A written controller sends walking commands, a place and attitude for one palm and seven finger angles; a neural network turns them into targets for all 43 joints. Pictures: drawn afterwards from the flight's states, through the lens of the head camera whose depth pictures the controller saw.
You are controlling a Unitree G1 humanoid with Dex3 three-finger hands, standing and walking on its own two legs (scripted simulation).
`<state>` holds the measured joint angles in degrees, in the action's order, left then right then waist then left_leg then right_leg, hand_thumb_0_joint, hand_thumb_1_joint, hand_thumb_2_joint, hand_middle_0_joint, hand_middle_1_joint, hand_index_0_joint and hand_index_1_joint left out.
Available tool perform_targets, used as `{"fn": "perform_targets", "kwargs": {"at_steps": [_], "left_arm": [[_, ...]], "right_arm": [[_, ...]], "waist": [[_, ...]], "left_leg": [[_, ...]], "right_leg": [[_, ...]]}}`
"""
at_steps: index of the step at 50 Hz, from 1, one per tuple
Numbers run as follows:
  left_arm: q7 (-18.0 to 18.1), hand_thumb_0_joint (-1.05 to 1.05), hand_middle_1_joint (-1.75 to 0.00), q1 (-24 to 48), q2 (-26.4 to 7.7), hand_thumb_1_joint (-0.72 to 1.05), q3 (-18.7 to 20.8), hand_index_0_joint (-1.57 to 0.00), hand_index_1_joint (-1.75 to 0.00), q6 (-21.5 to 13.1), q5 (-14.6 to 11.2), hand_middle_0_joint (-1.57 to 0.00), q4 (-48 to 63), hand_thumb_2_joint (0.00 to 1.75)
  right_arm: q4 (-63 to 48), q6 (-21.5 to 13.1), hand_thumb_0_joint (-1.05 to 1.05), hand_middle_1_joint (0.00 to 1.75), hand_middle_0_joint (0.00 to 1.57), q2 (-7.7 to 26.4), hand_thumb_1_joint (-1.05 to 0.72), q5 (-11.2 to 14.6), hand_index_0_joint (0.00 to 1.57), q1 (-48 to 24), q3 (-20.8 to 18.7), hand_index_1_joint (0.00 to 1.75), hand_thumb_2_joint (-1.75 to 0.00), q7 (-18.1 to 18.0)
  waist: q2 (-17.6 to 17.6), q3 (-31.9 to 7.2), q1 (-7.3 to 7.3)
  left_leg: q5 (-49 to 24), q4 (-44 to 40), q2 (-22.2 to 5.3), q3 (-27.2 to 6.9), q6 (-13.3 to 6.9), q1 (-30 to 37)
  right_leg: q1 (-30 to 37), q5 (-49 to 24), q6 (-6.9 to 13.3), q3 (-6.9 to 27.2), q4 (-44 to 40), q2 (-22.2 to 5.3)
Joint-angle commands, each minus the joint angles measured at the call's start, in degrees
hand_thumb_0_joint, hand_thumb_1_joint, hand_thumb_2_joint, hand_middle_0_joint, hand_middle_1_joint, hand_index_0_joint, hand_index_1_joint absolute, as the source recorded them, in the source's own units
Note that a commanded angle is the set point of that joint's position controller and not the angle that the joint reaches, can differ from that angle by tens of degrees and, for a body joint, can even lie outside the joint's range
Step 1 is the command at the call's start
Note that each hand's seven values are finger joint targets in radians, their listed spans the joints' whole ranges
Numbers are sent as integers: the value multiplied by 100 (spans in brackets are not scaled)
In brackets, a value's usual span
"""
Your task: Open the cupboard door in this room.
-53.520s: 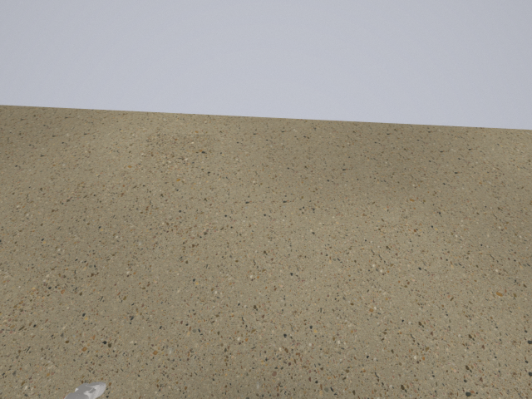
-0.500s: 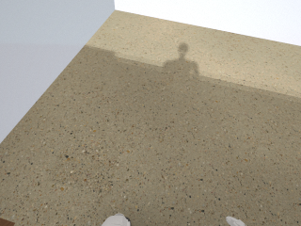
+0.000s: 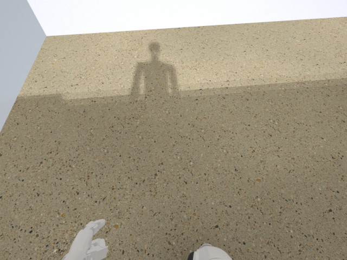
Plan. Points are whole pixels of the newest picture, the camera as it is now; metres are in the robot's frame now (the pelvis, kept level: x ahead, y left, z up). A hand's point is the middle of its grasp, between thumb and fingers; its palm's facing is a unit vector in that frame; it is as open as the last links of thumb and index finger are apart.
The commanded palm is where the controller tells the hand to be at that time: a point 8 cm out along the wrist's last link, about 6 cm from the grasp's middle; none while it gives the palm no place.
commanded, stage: walk to a spot facing it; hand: left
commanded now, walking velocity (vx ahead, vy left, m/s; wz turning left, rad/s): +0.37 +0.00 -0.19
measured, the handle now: out of the picture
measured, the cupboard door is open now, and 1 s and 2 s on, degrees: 44 44 44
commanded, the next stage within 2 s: turn to face it in 0.32 s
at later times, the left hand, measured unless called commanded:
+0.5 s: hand (116, 245) +0.18 +0.16 -0.17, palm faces +0.04 -0.99 -0.14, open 7.4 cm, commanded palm none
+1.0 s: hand (124, 153) +0.44 +0.17 -0.13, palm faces +0.21 -0.94 -0.27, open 7.4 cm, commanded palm none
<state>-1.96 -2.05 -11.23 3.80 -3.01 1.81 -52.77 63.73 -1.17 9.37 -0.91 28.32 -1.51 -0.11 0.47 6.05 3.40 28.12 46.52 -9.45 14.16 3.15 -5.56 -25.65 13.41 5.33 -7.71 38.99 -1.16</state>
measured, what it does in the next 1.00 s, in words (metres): walks ahead: left foot, then right foot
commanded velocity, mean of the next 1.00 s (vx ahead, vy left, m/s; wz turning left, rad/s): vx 0.13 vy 0.00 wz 0.33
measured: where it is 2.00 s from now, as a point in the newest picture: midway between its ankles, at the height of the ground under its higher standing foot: (188, 210)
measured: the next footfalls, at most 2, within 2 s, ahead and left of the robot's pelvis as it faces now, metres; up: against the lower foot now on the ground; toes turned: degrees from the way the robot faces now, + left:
left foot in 0.48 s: +0.39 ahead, +0.10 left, +0.00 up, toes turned +3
right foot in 0.84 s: +0.42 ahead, -0.14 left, +0.00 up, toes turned +2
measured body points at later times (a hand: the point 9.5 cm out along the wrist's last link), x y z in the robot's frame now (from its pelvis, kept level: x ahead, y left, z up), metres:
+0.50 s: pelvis +0.25 +0.01 +0.00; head +0.28 +0.02 +0.45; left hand +0.18 +0.22 -0.16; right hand +0.38 -0.23 -0.13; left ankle +0.35 +0.10 -0.72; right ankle +0.08 -0.07 -0.69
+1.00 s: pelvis +0.37 -0.04 +0.02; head +0.41 -0.06 +0.47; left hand +0.43 +0.21 -0.11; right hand +0.43 -0.29 -0.14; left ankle +0.32 +0.08 -0.63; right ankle +0.38 -0.14 -0.72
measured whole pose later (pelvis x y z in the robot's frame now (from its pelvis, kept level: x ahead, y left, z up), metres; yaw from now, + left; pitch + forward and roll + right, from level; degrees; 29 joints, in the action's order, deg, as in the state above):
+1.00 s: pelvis +0.37 -0.04 +0.02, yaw +12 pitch +1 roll +2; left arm 1.8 -8.8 -10.3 2.8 -1.2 1.6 -52.6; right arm 58.4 3.7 12.7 -0.9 14.0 -4.7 0.6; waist 0.2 3.5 2.2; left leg 26.9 65.0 -0.5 2.4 2.8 -28.8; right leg -14.3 18.1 1.3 -9.0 32.0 -5.5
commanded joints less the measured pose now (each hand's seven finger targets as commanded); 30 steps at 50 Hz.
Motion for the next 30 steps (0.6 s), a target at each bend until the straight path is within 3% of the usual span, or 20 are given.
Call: {"fn": "perform_targets", "kwargs": {"at_steps": [1, 2, 3, 5, 7, 12, 14, 17, 19, 20, 21, 22, 23, 24, 25, 26, 27, 29, 30], "left_arm": [[237, 0, -30, -1896, -1104, 90, 255, -20, -30, 29, -162, -20, -366, 90], [241, 0, -30, -1535, -807, 90, 144, -20, -30, -13, -156, -20, -317, 90], [235, 0, -30, -1354, -625, 90, 83, -20, -30, -75, -131, -20, -294, 90], [226, 0, -30, -1284, -487, 90, 60, -20, -30, -162, -97, -20, -371, 90], [205, 0, -30, -1472, -275, 90, 84, -20, -30, -222, -91, -20, -436, 90], [215, 0, -30, -1831, -362, 90, 3, -20, -30, -290, -117, -20, -651, 90], [242, 0, -30, -2029, -417, 90, -28, -20, -30, -291, -105, -20, -780, 90], [281, 0, -30, -2137, -488, 90, -49, -20, -30, -262, -101, -20, -901, 90], [310, 0, -30, -2147, -559, 90, -39, -20, -30, -247, -79, -20, -990, 90], [314, 0, -30, -2122, -592, 90, -27, -20, -30, -247, -93, -20, -987, 90], [325, 0, -30, -2041, -616, 90, -18, -20, -30, -232, -116, -20, -991, 90], [335, 0, -30, -2076, -556, 90, -29, -20, -30, -218, -142, -20, -967, 90], [326, 0, -30, -2443, -335, 90, -50, -20, -30, -204, -205, -20, -887, 90], [304, 0, -30, -2416, -153, 90, -134, -20, -30, -246, -217, -20, -752, 90], [364, 0, -30, -2135, -161, 90, -118, -20, -30, -204, -166, -20, -694, 90], [369, 0, -30, -1859, -102, 90, -112, -20, -30, -168, -139, -20, -643, 90], [329, 0, -30, -1739, -110, 90, -85, -20, -30, -105, -91, -20, -627, 90], [277, 0, -30, -1824, 99, 90, -101, -20, -30, 46, -63, -20, -681, 90], [273, 0, -30, -1917, 143, 90, -97, -20, -30, 124, -73, -20, -644, 90]], "right_arm": [[-896, -236, 0, 30, 20, 574, -90, 28, 20, -1111, -228, 30, -90, -50], [-785, -186, 0, 30, 20, 448, -90, -23, 20, -1035, -203, 30, -90, -44], [-644, -116, 0, 30, 20, 308, -90, -55, 20, -787, -176, 30, -90, -35], [-457, -36, 0, 30, 20, 202, -90, -71, 20, -366, -171, 30, -90, -15], [-489, -10, 0, 30, 20, 142, -90, -82, 20, -548, -185, 30, -90, -2], [-869, -69, 0, 30, 20, 248, -90, -32, 20, -1700, -193, 30, -90, 97], [-972, -101, 0, 30, 20, 257, -90, -16, 20, -2117, -190, 30, -90, 134], [-1051, -131, 0, 30, 20, 271, -90, 6, 20, -2527, -176, 30, -90, 162], [-1021, -163, 0, 30, 20, 323, -90, 2, 20, -2439, -189, 30, -90, 135], [-919, -184, 0, 30, 20, 347, -90, -21, 20, -2147, -202, 30, -90, 95], [-710, -203, 0, 30, 20, 443, -90, -47, 20, -1526, -207, 30, -90, 36], [-477, -219, 0, 30, 20, 687, -90, -85, 20, -770, -257, 30, -90, -17], [-383, -240, 0, 30, 20, 1226, -90, -176, 20, -142, -350, 30, -90, -83], [-355, -161, 0, 30, 20, 1458, -90, -107, 20, 165, -388, 30, -90, -103], [-393, -142, 0, 30, 20, 1383, -90, -24, 20, -196, -342, 30, -90, -145], [-516, -172, 0, 30, 20, 1185, -90, -19, 20, -593, -312, 30, -90, -180], [-599, -198, 0, 30, 20, 848, -90, -31, 20, -908, -234, 30, -90, -188], [-662, -247, 0, 30, 20, 657, -90, -25, 20, -1255, -164, 30, -90, -199], [-714, -221, 0, 30, 20, 771, -90, -27, 20, -1341, -154, 30, -90, -192]], "waist": [[-551, -843, -882], [-280, -598, -589], [-343, -543, -361], [-586, -634, -119], [-570, -557, -131], [-572, -209, -315], [-533, -135, -419], [-624, 67, -455], [-584, 16, -333], [-507, -101, -160], [-482, -402, 112], [-264, -883, 384], [745, -1762, 450], [1198, -1983, 357], [794, -1646, 185], [1038, -1087, 47], [867, -682, -111], [342, -609, -398], [392, -781, -470]], "left_leg": [[-494, 3322, 100, -1340, -178, -3526], [-820, 2854, -46, -1369, -151, -3125], [-1005, 2486, -56, -1304, -117, -2803], [-1167, 1888, 5, -1184, -53, -2542], [-1375, 1462, 68, -1108, -7, -2680], [-1840, 522, 135, -1085, -53, -3232], [-1855, 87, 224, -1028, -93, -3210], [-1799, -438, 409, -898, -225, -2881], [-1577, -800, 593, -803, -332, -2376], [-1623, -1051, 836, -594, -392, -1866], [-1977, -1448, 997, -543, -456, -1024], [-2853, -1637, 721, -848, -641, 281], [-4161, -1556, -646, -2632, -1343, 1680], [-5609, -2069, -1619, -3744, -2005, 1812], [-5428, -2346, -1597, -3678, -2000, 1107], [-4754, -2622, -1444, -3524, -1918, 310], [-4398, -2802, -1105, -3146, -1727, -268], [-4644, -2824, -679, -2381, -1416, -872], [-4631, -2769, -556, -2186, -1384, -1072]], "right_leg": [[2926, -751, 893, 3056, -2242, -2072], [2157, -989, 666, 2344, -2328, -1752], [1744, -1286, 535, 1888, -2463, -1530], [1586, -1638, 480, 1349, -2540, -1230], [1699, -1938, 471, 1209, -2588, -1093], [2220, -2339, 557, 1273, -2641, -1174], [2458, -2645, 525, 1313, -2572, -1216], [2560, -3092, 443, 1245, -2512, -1256], [2639, -3871, 401, 1206, -2134, -1301], [2608, -4546, 320, 1030, -1731, -1178], [2453, -4801, 161, 842, -1037, -1004], [1798, -4165, -61, 678, 24, -823], [581, -1965, -372, 257, 1601, -178], [-6, 1911, -383, 348, 3309, 313], [-324, 1926, -385, 802, 3777, 103], [-566, 1620, -481, 890, 3876, -146], [-520, 1323, -569, 900, 3636, -334], [-27, 1036, -722, 826, 2658, -459], [264, 1108, -768, 743, 2189, -374]]}}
